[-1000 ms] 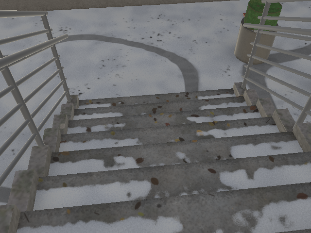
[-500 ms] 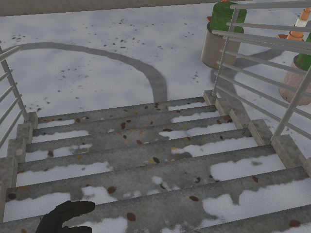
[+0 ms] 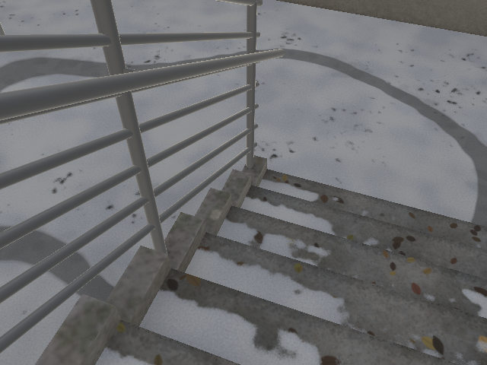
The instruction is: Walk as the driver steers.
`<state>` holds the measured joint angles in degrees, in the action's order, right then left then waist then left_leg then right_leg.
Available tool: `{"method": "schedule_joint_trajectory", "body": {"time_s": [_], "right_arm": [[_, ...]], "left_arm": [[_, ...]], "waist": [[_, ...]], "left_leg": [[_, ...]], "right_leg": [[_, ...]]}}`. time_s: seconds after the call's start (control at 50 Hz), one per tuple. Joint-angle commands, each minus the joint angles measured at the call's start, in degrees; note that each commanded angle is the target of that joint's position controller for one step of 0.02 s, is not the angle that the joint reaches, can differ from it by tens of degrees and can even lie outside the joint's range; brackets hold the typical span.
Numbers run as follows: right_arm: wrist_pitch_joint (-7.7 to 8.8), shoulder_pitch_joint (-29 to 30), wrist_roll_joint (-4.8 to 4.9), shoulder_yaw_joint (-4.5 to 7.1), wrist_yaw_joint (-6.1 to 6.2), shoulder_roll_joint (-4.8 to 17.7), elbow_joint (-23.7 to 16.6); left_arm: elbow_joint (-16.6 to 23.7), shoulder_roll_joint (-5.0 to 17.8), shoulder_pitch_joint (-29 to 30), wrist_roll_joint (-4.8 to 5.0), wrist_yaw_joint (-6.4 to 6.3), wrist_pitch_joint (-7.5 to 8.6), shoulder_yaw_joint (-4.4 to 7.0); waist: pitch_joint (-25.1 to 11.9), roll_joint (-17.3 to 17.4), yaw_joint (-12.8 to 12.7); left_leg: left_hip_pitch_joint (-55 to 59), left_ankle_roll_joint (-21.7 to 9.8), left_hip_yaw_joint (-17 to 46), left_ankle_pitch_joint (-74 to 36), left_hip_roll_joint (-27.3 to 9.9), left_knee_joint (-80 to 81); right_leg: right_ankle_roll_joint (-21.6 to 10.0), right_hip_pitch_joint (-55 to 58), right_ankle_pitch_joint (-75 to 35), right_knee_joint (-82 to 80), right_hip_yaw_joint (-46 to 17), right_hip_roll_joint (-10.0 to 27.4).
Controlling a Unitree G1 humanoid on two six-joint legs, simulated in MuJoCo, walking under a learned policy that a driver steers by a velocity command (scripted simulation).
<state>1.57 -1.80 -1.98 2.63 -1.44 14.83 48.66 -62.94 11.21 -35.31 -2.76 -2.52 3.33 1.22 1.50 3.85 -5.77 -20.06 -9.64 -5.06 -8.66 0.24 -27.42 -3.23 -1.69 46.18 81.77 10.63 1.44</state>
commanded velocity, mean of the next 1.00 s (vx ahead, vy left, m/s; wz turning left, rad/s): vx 0.87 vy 0.00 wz -0.49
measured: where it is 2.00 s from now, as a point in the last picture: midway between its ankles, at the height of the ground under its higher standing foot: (351, 280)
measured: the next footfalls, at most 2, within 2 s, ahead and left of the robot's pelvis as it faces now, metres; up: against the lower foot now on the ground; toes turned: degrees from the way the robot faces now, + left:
right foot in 0.42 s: +0.42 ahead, -0.09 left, -0.17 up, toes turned -19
left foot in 0.78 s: +0.78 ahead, -0.04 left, -0.34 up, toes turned -36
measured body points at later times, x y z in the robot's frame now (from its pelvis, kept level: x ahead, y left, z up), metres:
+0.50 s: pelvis +0.39 -0.05 -0.22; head +0.40 -0.06 +0.23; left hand +0.48 +0.21 -0.36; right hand +0.36 -0.31 -0.36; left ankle +0.29 +0.10 -0.69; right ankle +0.38 -0.07 -0.93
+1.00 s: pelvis +0.76 -0.15 -0.41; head +0.76 -0.16 +0.04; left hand +1.05 -0.09 -0.50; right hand +0.54 -0.27 -0.55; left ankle +0.75 -0.02 -1.09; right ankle +0.79 -0.32 -1.06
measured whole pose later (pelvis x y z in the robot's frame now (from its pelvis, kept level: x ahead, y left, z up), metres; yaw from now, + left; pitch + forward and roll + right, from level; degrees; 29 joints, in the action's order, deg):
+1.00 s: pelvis +0.76 -0.15 -0.41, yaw -29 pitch +2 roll +4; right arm 6.5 -35.5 -4.9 0.7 -1.9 10.6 58.9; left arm -41.5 12.1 -4.0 -5.5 4.4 5.6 -1.3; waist -2.3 -3.3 5.9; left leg -19.8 -4.3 2.8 33.2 9.9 -52.1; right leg 3.3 -46.1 -1.6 66.3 -5.5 4.3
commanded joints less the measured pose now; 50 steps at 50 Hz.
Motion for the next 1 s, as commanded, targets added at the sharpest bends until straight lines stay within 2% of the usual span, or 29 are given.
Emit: {"method": "schedule_joint_trajectory", "body": {"time_s": [0.02,0.04,0.08,0.14,0.18,0.2,0.26,0.34,0.38,0.4,0.42,0.44,0.48,0.52,0.56,0.58,0.62,0.72,0.76,0.78,0.8,0.82,0.84,0.86,0.88,0.92,0.96,0.98,1.0], "right_arm": [[1.29,-29.6,-0.40,1.93,0.69,10.1,6.7],[1.00,-31.0,0.75,2.93,0.63,10.4,7.8],[1.54,-21.9,0.22,2.60,0.79,5.7,6.4],[3.82,-16.5,1.12,1.22,1.64,2.4,6.6],[5.54,-18.9,0.20,2.19,1.50,6.1,7.8],[7.02,-17.6,1.20,1.33,1.44,-0.1,9.2],[7.56,-15.6,2.64,0.48,2.12,-0.7,8.5],[5.53,-21.4,0.95,1.38,3.93,3.7,10.9],[3.92,-17.9,0.23,1.86,4.63,6.6,9.5],[2.61,-15.8,-0.79,2.25,5.74,7.4,10.1],[1.52,-5.9,-0.60,1.72,6.01,3.2,8.4],[2.23,-10.8,-0.21,0.20,5.84,-2.8,1.9],[3.68,-12.0,-2.36,0.59,3.35,3.5,-0.4],[3.33,-8.2,-2.39,1.30,3.34,5.0,0.3],[1.16,-2.7,-2.29,0.39,2.82,3.0,-2.1],[1.06,-9.7,-1.96,0.83,2.59,3.4,1.1],[2.38,-5.8,-0.87,1.24,0.97,4.0,-0.8],[2.07,-7.3,1.47,-0.46,0.59,-0.7,-3.1],[2.27,-41.9,0.91,1.82,2.55,3.4,7.5],[2.66,-48.9,1.57,3.16,2.96,6.3,9.3],[2.95,-44.5,0.73,2.34,2.08,6.7,9.1],[3.74,-38.1,0.15,1.38,0.90,6.4,7.1],[5.33,-39.6,-6.06,0.50,-2.33,6.7,7.9],[4.94,-35.0,0.78,1.06,-0.90,3.3,8.3],[6.25,-23.9,-4.75,-1.78,-1.52,-2.3,6.5],[6.60,-10.9,-3.04,-2.44,-0.78,-1.1,-0.5],[7.24,-11.0,-3.83,0.25,-0.52,8.6,-1.0],[7.93,-10.4,-1.95,1.39,-0.02,12.0,-3.1],[9.01,-15.8,-2.98,0.25,1.23,7.6,-0.9]], "left_arm": [[6.1,4.4,-0.3,2.90,-1.25,0.24,1.20],[6.2,7.1,-1.9,4.16,-1.40,0.56,1.69],[7.8,10.8,8.1,1.01,-0.40,-0.89,3.23],[4.9,2.3,7.6,-0.16,1.90,-3.32,2.97],[5.7,2.5,9.2,-1.16,2.41,-4.30,2.89],[7.0,2.7,12.6,-0.06,3.17,-3.28,3.11],[7.7,0.8,19.4,1.23,5.63,-1.51,2.28],[10.2,3.6,25.3,0.83,4.52,-4.11,2.32],[5.5,8.8,6.8,0.84,2.70,-4.99,4.46],[4.0,11.6,-3.0,0.78,2.89,-4.52,6.19],[2.6,11.9,-7.7,2.11,3.25,-4.26,6.34],[2.6,12.7,1.5,2.73,3.14,-3.22,4.34],[3.6,11.8,1.0,3.49,2.60,-2.44,4.37],[6.7,11.0,9.2,1.65,1.55,-0.86,3.63],[10.1,12.1,15.6,0.96,0.55,0.23,2.95],[9.5,13.0,14.1,-0.33,1.09,0.99,3.46],[8.4,7.0,13.2,2.85,0.79,1.89,2.21],[9.4,7.7,10.8,1.52,1.18,-0.21,1.84],[10.5,12.4,22.9,1.25,1.38,-0.65,3.36],[10.3,9.9,24.4,1.34,0.88,-0.43,3.62],[13.9,4.2,22.0,3.27,0.12,0.26,2.69],[17.2,1.1,14.1,4.32,-0.08,1.39,1.31],[19.6,0.5,10.7,-2.58,8.87,3.51,-0.51],[14.2,3.7,19.6,0.61,2.34,1.45,1.57],[21.7,3.2,20.0,-3.87,6.02,3.10,-0.41],[19.7,3.8,18.2,-3.63,7.41,2.52,-0.50],[19.6,-0.9,16.0,-3.17,8.31,1.40,-3.68],[19.1,4.0,11.1,-3.05,7.50,1.32,-2.20],[18.3,7.6,11.8,-2.64,6.29,2.13,-1.62]], "waist": [[-10.3,4.4,10.2],[-15.9,-0.9,10.8],[-3.2,-2.6,8.3],[8.9,-3.7,2.0],[7.6,-0.9,2.3],[6.1,-2.6,1.3],[5.2,-0.8,2.4],[10.4,-1.6,5.6],[1.6,-0.3,-2.1],[-0.5,-4.3,-9.1],[3.6,-12.8,-15.8],[6.6,-23.0,0.1],[-4.0,-3.2,0.8],[1.2,-2.5,4.2],[5.2,0.2,8.0],[3.5,-4.4,8.4],[1.7,-2.6,7.4],[2.5,-9.5,3.2],[-8.0,-5.3,24.0],[-0.8,5.3,28.7],[-0.2,6.0,19.9],[-0.9,8.6,9.9],[-4.3,-0.9,11.6],[4.1,-3.3,9.9],[1.3,-7.8,5.1],[0.6,3.6,0.3],[-4.1,-4.3,-4.6],[-3.9,-5.3,-5.4],[-2.7,-8.2,-0.8]], "left_leg": [[49.2,-2.3,15.1,-46.7,-18.0,-20.9],[52.7,-6.1,20.7,-36.6,-24.2,-15.7],[28.4,-6.1,24.4,27.1,-20.9,1.9],[-6.9,-0.8,14.7,18.8,-17.3,1.5],[-4.4,0.1,14.8,11.3,-17.6,-2.0],[-4.1,3.9,9.2,19.2,-12.8,-5.2],[-16.3,7.1,-2.5,32.7,-8.6,-8.7],[-3.8,7.4,-7.8,5.8,-10.2,-21.1],[4.4,7.0,-8.1,-24.9,-12.4,-44.4],[2.2,6.7,-6.4,-19.9,-11.0,-71.5],[-11.7,6.0,-7.1,22.7,-1.3,-102.6],[-33.7,6.8,-1.0,45.9,0.5,-98.3],[-42.7,7.1,9.0,43.0,-4.3,-75.8],[-46.8,11.1,13.6,40.1,-6.1,-61.9],[-18.4,14.9,8.6,26.2,-3.9,-36.0],[-12.8,14.3,5.8,14.4,-3.2,-39.7],[-4.2,11.7,7.2,-15.8,-3.0,-17.8],[10.8,10.3,0.5,-13.2,4.9,-8.4],[34.5,8.7,1.8,-22.4,2.3,-2.8],[35.8,3.4,5.7,-28.8,-5.6,14.5],[43.3,2.1,16.1,-52.0,-14.8,-6.9],[45.9,-1.2,29.8,-50.3,-21.6,-9.9],[46.8,-16.0,33.6,-44.9,-24.7,-8.2],[29.0,-8.6,31.1,-29.9,-21.9,-5.1],[21.8,-5.5,23.8,-18.3,-12.9,-3.0],[-20.4,-8.9,25.1,-11.6,-7.5,-5.6],[-44.4,-4.4,21.6,-0.9,1.0,-8.9],[-44.0,-2.7,21.7,-6.9,1.4,-14.7],[-34.6,1.4,25.2,2.3,1.9,-24.7]], "right_leg": [[-5.9,-44.4,1.5,35.6,-20.2,-2.5],[-5.1,-50.4,-6.1,29.9,-19.1,-1.1],[-3.7,-52.4,-19.3,11.9,-16.3,4.3],[0.9,-33.0,-36.3,-12.1,-17.3,6.4],[0.5,-37.0,-42.9,-10.0,-15.6,5.9],[-1.3,-36.8,-59.9,-23.8,-19.2,6.6],[-3.0,-16.8,-86.3,-37.5,-8.1,0.8],[-4.7,-15.1,-70.9,-44.1,2.5,-3.5],[-8.9,-4.6,-50.8,-47.2,2.3,-5.2],[-13.7,3.3,-48.7,-53.2,-3.5,-2.4],[-18.8,7.8,-53.0,-60.5,-10.3,1.3],[-13.9,13.6,-99.3,-39.5,-18.0,4.1],[-20.7,21.3,-63.1,-47.0,-38.5,10.0],[-24.6,6.5,-37.8,-50.1,-52.6,15.3],[-21.6,-26.3,-42.3,-56.4,-41.8,7.2],[-19.9,-27.8,-54.3,-52.1,-38.9,6.4],[-13.3,-32.8,-33.0,-42.6,-30.3,-4.9],[-9.9,-29.4,-39.6,-28.0,-29.1,-7.7],[-6.6,-30.0,-63.0,4.6,-22.8,-9.1],[-4.8,-37.3,-29.3,36.1,-15.6,-16.0],[-4.1,-54.9,0.5,48.5,-16.2,-18.1],[-5.3,-65.5,-7.8,35.1,-21.6,-11.9],[-0.3,-69.7,-9.9,33.7,-30.2,-9.3],[-2.4,-67.3,-11.8,22.8,-23.3,-8.4],[-0.4,-69.7,-28.3,12.9,-21.2,-1.2],[6.7,-35.0,-45.3,-20.1,-18.7,6.3],[8.0,-5.7,-60.5,-9.3,-9.5,1.6],[8.0,-3.5,-52.0,-9.9,-6.2,-0.6],[8.8,-11.3,-57.5,-17.4,-16.9,2.8]]}}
